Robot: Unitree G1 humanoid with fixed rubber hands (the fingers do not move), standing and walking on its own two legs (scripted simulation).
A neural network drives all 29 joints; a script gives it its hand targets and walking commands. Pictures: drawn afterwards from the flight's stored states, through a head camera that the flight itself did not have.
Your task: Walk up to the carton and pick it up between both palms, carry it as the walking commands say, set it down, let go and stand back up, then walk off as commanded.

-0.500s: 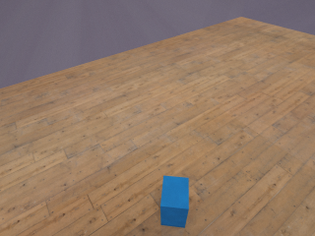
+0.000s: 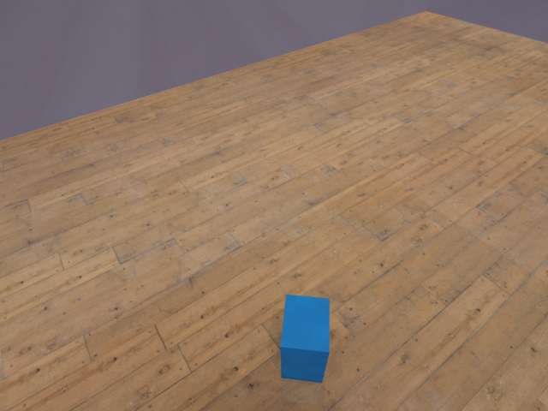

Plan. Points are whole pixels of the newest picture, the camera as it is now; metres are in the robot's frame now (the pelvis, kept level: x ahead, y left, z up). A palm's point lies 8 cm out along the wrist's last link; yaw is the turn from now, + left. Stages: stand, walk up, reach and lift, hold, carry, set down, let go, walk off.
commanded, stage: stand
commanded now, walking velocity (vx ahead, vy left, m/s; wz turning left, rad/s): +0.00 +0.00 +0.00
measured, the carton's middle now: (304, 339) +0.49 -0.06 -0.64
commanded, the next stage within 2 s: walk off in 0.32 s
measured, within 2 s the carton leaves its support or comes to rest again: neither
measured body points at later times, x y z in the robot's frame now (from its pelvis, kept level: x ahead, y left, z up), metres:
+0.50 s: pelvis +0.01 +0.00 +0.00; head -0.01 +0.00 +0.45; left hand +0.08 +0.29 -0.13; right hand +0.07 -0.27 -0.14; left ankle +0.01 +0.11 -0.74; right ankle +0.04 -0.10 -0.74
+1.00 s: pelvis +0.12 -0.01 -0.02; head +0.11 -0.02 +0.43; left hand +0.16 +0.23 -0.16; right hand +0.03 -0.23 -0.18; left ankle +0.01 +0.11 -0.74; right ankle +0.15 -0.11 -0.73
